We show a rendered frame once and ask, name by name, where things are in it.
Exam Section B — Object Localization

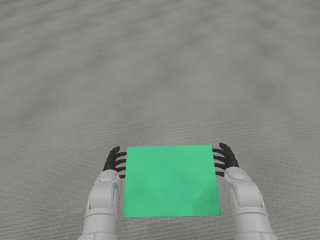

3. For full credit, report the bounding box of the robot left forearm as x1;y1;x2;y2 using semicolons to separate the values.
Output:
78;169;122;240

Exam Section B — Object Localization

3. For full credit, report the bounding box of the robot right hand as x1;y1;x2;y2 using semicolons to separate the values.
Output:
212;142;239;177

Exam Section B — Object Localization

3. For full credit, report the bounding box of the carton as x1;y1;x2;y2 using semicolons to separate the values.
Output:
123;144;222;217

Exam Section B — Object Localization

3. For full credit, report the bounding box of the robot right forearm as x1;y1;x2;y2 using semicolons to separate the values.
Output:
223;166;279;240

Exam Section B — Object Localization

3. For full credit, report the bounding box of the robot left hand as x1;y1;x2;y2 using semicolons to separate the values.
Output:
103;146;127;179

